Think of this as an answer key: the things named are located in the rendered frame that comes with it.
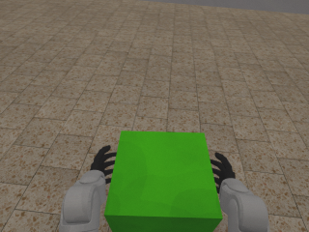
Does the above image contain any right robot hand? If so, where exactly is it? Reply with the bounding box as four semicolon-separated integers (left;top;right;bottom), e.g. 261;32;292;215
210;152;236;194

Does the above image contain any robot left forearm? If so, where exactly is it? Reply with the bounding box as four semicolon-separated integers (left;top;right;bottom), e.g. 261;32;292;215
58;169;106;232

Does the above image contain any left robot hand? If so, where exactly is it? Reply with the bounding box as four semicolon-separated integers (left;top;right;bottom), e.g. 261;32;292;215
90;145;117;184

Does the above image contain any robot right forearm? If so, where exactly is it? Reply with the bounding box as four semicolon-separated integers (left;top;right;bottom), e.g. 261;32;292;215
219;178;270;232

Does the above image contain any carton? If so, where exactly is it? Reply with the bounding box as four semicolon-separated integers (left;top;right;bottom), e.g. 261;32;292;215
104;130;223;232

